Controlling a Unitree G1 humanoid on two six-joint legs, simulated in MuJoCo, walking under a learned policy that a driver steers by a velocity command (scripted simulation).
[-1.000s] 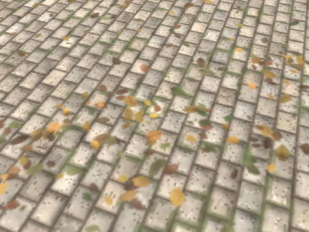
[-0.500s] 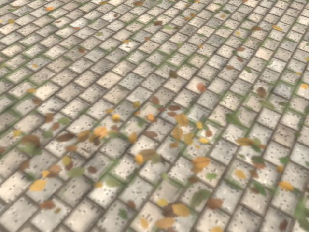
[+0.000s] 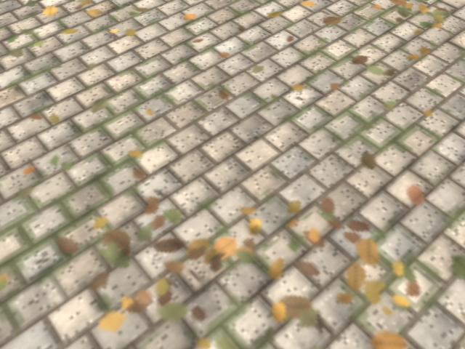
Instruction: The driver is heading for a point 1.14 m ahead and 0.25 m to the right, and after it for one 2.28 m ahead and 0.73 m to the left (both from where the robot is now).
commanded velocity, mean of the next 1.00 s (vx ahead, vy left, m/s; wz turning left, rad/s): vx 0.15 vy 0.00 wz -0.37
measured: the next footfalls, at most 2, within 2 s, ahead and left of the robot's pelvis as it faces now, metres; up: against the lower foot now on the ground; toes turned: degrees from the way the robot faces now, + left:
left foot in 0.30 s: +0.31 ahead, +0.13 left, +0.00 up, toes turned -8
right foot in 0.74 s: +0.20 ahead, -0.10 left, +0.00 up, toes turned -25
